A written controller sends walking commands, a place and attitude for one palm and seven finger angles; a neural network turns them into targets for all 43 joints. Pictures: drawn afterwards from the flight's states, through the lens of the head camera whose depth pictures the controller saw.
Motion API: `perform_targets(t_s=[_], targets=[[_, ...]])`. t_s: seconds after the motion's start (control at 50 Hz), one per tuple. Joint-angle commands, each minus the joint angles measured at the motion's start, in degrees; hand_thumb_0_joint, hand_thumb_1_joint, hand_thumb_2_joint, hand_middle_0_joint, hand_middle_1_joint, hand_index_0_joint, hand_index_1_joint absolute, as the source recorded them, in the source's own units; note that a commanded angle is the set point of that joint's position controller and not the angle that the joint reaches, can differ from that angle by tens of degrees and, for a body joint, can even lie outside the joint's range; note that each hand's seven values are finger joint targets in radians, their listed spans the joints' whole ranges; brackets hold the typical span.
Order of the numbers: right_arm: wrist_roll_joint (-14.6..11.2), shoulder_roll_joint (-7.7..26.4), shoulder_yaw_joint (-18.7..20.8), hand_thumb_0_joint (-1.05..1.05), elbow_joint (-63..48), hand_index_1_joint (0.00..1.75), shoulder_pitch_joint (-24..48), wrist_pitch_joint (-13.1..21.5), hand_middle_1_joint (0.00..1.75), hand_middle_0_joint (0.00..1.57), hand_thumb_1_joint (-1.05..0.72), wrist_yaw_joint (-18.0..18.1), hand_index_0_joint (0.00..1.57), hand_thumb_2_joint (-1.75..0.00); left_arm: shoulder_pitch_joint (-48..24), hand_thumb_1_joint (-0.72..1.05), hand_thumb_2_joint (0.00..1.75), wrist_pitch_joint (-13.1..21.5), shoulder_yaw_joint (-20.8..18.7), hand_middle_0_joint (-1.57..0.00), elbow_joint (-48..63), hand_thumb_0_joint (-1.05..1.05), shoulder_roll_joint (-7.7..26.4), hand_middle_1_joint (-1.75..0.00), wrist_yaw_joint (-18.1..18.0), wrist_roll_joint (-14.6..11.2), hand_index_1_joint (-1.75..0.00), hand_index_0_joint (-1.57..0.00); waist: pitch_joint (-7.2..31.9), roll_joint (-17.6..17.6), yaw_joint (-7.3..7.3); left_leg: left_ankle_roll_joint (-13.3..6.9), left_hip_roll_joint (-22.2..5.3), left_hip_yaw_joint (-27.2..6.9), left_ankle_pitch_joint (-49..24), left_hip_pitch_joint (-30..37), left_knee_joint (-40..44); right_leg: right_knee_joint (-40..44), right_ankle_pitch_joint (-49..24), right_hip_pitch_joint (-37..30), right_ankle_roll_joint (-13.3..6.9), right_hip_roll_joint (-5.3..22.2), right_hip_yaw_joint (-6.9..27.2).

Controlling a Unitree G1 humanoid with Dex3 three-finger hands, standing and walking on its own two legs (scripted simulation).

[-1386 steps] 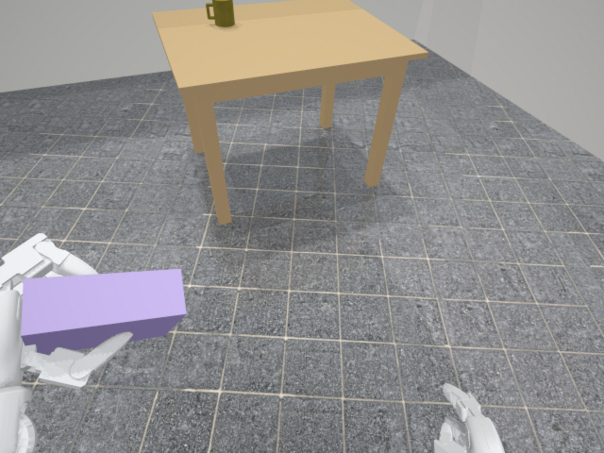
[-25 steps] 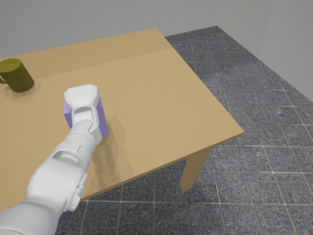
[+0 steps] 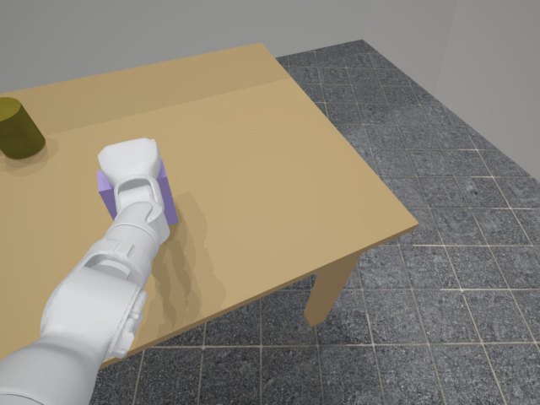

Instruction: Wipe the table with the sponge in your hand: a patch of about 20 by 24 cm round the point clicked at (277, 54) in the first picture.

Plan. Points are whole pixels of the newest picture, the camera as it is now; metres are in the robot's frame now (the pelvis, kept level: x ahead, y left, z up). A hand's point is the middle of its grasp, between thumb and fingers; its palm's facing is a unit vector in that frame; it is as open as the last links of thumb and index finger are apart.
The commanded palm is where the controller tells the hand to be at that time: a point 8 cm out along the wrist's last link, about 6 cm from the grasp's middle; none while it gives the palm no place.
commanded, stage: wipe back along the third lane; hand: left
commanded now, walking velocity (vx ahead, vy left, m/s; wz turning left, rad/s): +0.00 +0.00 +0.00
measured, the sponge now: (144, 207) +0.45 +0.22 -0.01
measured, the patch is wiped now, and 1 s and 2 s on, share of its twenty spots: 0.95 0.95 0.95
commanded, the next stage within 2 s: none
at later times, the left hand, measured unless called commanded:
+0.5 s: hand (146, 202) +0.42 +0.19 +0.04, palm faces -0.03 -0.05 -1.00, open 9.4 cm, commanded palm +0.38 +0.17 +0.08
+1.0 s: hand (155, 235) +0.36 +0.17 +0.04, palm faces -0.03 -0.05 -1.00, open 9.4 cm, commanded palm +0.32 +0.15 +0.08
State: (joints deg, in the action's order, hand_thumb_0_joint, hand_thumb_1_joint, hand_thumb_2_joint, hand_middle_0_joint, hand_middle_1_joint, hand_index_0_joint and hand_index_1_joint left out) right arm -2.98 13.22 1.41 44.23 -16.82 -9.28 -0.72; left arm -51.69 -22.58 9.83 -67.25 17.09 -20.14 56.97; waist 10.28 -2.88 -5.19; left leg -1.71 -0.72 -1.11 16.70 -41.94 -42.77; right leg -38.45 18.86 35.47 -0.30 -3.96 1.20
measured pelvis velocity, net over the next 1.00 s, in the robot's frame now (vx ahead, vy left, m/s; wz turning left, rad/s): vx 0.02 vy -0.02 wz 0.04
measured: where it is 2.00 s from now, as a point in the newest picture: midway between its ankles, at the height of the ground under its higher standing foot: outside the picture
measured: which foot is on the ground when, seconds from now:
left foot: down 0.00-1.00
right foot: down 0.00-1.00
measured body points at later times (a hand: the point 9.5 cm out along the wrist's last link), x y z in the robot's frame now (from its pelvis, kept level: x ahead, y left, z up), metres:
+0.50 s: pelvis +0.03 -0.01 +0.01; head +0.05 -0.01 +0.46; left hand +0.42 +0.19 +0.10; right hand +0.21 -0.23 -0.10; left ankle +0.03 +0.10 -0.71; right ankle -0.01 -0.13 -0.71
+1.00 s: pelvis +0.02 -0.02 +0.02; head +0.01 -0.04 +0.47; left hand +0.36 +0.17 +0.10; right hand +0.22 -0.24 -0.08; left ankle +0.03 +0.10 -0.71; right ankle -0.01 -0.13 -0.71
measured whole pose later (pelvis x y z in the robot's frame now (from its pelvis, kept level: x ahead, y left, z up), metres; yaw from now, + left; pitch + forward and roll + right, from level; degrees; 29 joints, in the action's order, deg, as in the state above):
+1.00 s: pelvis +0.02 -0.02 +0.02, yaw +2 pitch +5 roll -1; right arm -5.2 14.0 -0.3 37.7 -4.4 -15.6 -1.3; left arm -20.8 -29.3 21.1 -32.1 10.8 -15.2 56.8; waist 7.8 -3.4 2.1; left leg -0.3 0.4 -1.9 16.0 -22.7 -34.0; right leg -32.3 19.8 17.1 -2.1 -2.8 0.6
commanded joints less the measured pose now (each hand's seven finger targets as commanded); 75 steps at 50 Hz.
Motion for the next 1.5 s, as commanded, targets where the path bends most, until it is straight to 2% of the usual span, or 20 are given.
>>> perform_targets(t_s=[0.0,0.14,0.2,0.24,0.36,0.42,0.5,0.62,0.68,0.96,1.04,1.06,1.08,1.16,1.18,1.34,1.36,1.38,1.46,1.48], targets=[[-0.2,8.3,2.5,0.0,-6.8,0.3,3.2,1.3,0.3,0.2,-0.9,-0.2,0.2,-0.9,-13.9,0.1,1.3,-1.2,1.3,-1.2,5.0,0.0,3.6,-1.6,0.6,0.4,-1.6,-1.2,14.6,1.8,0.96,-0.8,-0.4,-0.7,-8.8,18.6,6.0,6.8,-10.6,-4.2,-2.6,-0.5,-3.2],[-0.3,7.3,2.6,0.0,-8.4,0.3,6.4,-0.1,0.3,0.2,-0.9,-0.6,0.2,-0.9,-7.5,0.1,1.3,-2.0,5.6,-1.2,9.6,0.0,-3.2,-1.6,1.7,0.0,-1.6,-1.2,14.0,2.4,1.83,-0.7,-0.5,-0.7,-12.8,22.6,6.7,7.6,-14.3,-6.4,-3.1,-0.5,-3.7],[-0.5,7.5,2.5,0.0,-9.1,0.3,7.7,-1.0,0.3,0.2,-0.9,-0.3,0.2,-0.9,-4.7,0.1,1.3,-2.3,4.2,-1.2,12.0,0.0,-1.9,-1.6,1.8,-0.7,-1.6,-1.2,15.0,4.7,2.55,-0.6,-0.2,-0.7,-15.1,23.3,6.7,7.5,-17.8,-9.5,-3.1,-0.2,-3.4],[-0.6,7.2,2.5,0.0,-9.6,0.3,9.1,-1.5,0.3,0.2,-0.9,-0.4,0.2,-0.9,-2.8,0.1,1.3,-2.8,6.3,-1.2,14.2,0.0,-4.7,-1.6,2.0,-1.0,-1.6,-1.2,13.9,4.8,2.63,-0.6,0.0,-0.4,-16.2,24.0,6.9,7.9,-19.8,-10.2,-3.1,0.0,-3.4],[-0.8,6.8,2.3,0.0,-10.8,0.3,12.6,-2.9,0.3,0.2,-0.9,-0.7,0.2,-0.9,-1.2,0.1,1.3,-4.5,8.8,-1.2,19.6,0.0,-7.0,-1.6,2.8,0.1,-1.6,-1.2,12.3,3.8,3.06,-0.5,0.2,-0.7,-19.5,26.4,7.5,7.9,-22.7,-11.6,-3.8,0.2,-3.6],[-0.7,6.9,2.0,0.0,-11.7,0.3,13.8,-3.7,0.3,0.2,-0.9,-0.9,0.2,-0.9,5.4,0.1,1.3,-5.3,7.9,-1.2,21.6,0.0,-5.6,-1.6,3.3,-0.3,-1.6,-1.2,13.8,4.0,4.78,-0.5,0.9,-0.2,-22.2,26.9,7.1,7.6,-27.7,-15.3,-4.0,0.5,-3.1],[-1.0,7.0,1.6,0.0,-12.9,0.3,15.7,-4.3,0.3,0.2,-0.9,-1.0,0.2,-0.9,9.0,0.1,1.3,-5.8,8.9,-1.2,25.6,0.0,-5.6,-1.6,4.4,-0.8,-1.6,-1.2,12.6,6.0,4.93,-0.6,1.4,-0.2,-22.9,26.9,7.1,7.7,-31.0,-17.8,-3.9,0.7,-2.7],[-1.4,6.9,1.0,0.0,-14.6,0.3,18.2,-4.4,0.3,0.2,-0.9,-1.1,0.2,-0.9,14.6,0.1,1.3,-6.2,10.0,-1.2,31.8,0.0,-5.4,-1.6,5.4,-0.7,-1.6,-1.2,10.9,5.2,5.96,-0.6,2.0,0.1,-22.9,27.3,7.9,8.1,-32.7,-19.9,-4.2,1.0,-2.0],[-1.6,7.1,1.0,0.0,-15.3,0.3,19.1,-4.4,0.3,0.2,-0.9,-1.1,0.2,-0.9,17.8,0.1,1.3,-6.1,10.2,-1.2,34.5,0.0,-5.4,-1.6,5.9,-1.3,-1.6,-1.2,10.1,7.3,6.17,-0.7,2.2,0.2,-22.5,27.1,8.2,8.3,-33.7,-21.4,-4.1,1.1,-1.5],[-2.0,7.2,0.7,0.0,-15.6,0.3,22.9,-4.0,0.3,0.2,-0.9,-0.6,0.2,-0.9,21.5,0.1,1.3,-6.8,9.1,-1.2,39.7,0.0,-3.6,-1.6,6.1,-0.8,-1.6,-1.2,6.6,6.5,7.66,-0.4,2.4,-0.2,-14.5,26.7,11.2,10.4,-22.2,-19.7,-4.6,0.8,0.2],[-2.3,6.8,0.8,0.0,-15.9,0.3,23.2,-3.8,0.3,0.2,-0.9,-0.9,0.2,-0.9,21.4,0.1,1.3,-7.0,13.0,-1.2,40.3,0.0,-7.2,-1.6,6.4,-1.3,-1.6,-1.2,5.1,7.4,6.96,-0.7,2.4,0.0,-11.7,26.5,11.5,10.9,-17.7,-18.4,-4.2,0.9,-0.7],[-2.2,7.2,0.9,0.0,-15.5,0.3,23.5,-3.8,0.3,0.2,-0.9,-0.8,0.2,-0.9,21.4,0.1,1.3,-7.0,10.0,-1.2,40.0,0.0,-4.6,-1.6,6.2,-1.1,-1.6,-1.2,5.0,7.2,7.61,-0.6,2.2,-0.4,-11.3,26.4,11.8,11.1,-16.8,-18.1,-4.6,0.6,0.0],[-2.2,6.8,0.9,0.0,-16.0,0.3,23.3,-3.7,0.3,0.2,-0.9,-0.8,0.2,-0.9,21.7,0.1,1.3,-6.9,12.9,-1.2,40.5,0.0,-7.3,-1.6,6.2,-1.0,-1.6,-1.2,5.0,5.8,7.09,-0.7,2.3,0.1,-11.0,26.7,11.6,10.6,-16.0,-18.0,-4.4,0.8,-0.8],[-2.1,7.0,1.0,0.0,-16.0,0.3,23.8,-3.4,0.3,0.2,-0.9,-1.1,0.2,-0.9,25.7,0.1,1.3,-6.4,10.7,-1.2,40.7,0.0,-5.5,-1.6,6.2,-1.2,-1.6,-1.2,6.0,8.0,8.38,-0.7,2.6,-0.1,-11.0,26.1,11.4,10.8,-17.4,-19.2,-4.5,0.7,0.6],[-2.1,6.7,1.0,0.0,-16.4,0.3,23.7,-3.4,0.3,0.2,-0.9,-1.1,0.2,-0.9,26.2,0.1,1.3,-6.2,12.3,-1.2,42.0,0.0,-6.9,-1.6,6.2,-1.7,-1.6,-1.2,5.6,8.1,7.74,-0.8,2.6,0.4,-10.6,26.1,11.2,10.6,-17.5,-19.5,-4.2,1.0,0.2],[-2.6,6.4,0.6,0.0,-16.8,0.3,25.6,-3.2,0.3,0.2,-0.9,-1.3,0.2,-0.9,28.6,0.1,1.3,-7.0,13.1,-1.2,44.4,0.0,-7.2,-1.6,6.5,-2.4,-1.6,-1.2,2.6,9.0,8.15,-0.9,2.8,0.4,-8.5,25.8,11.7,11.8,-14.5,-18.5,-4.0,1.0,1.0],[-2.5,7.0,0.8,0.0,-16.6,0.3,25.8,-3.2,0.3,0.2,-0.9,-1.3,0.2,-0.9,28.6,0.1,1.3,-7.0,10.4,-1.2,44.8,0.0,-4.5,-1.6,6.4,-2.1,-1.6,-1.2,2.7,8.7,8.65,-0.7,2.6,0.1,-8.4,25.6,11.9,11.8,-14.0,-18.5,-4.2,0.9,1.6],[-2.5,6.3,0.6,0.0,-17.1,0.3,25.9,-3.2,0.3,0.2,-0.9,-1.3,0.2,-0.9,28.6,0.1,1.3,-7.1,13.3,-1.2,45.7,0.0,-7.5,-1.6,6.5,-2.5,-1.6,-1.2,2.4,7.6,8.17,-0.8,2.7,0.6,-8.0,26.0,12.0,11.6,-13.0,-18.4,-4.0,1.0,0.7],[-2.5,6.7,0.8,0.0,-16.6,0.3,26.3,-3.1,0.3,0.2,-0.9,-1.6,0.2,-0.9,29.7,0.1,1.3,-7.2,11.8,-1.2,45.7,0.0,-5.7,-1.6,6.6,-1.6,-1.6,-1.2,2.7,7.9,8.83,-0.7,2.7,0.1,-9.1,26.5,11.9,11.4,-14.7,-18.3,-4.4,0.8,1.6],[-2.5,6.3,0.6,0.0,-16.9,0.3,26.0,-3.0,0.3,0.2,-0.9,-1.6,0.2,-0.9,28.9,0.1,1.3,-7.1,14.1,-1.2,46.5,0.0,-7.9,-1.6,6.7,-1.8,-1.6,-1.2,3.4,8.0,8.13,-0.8,2.7,0.5,-9.5,26.6,11.4,10.6,-15.6,-18.7,-4.2,0.9,1.0]])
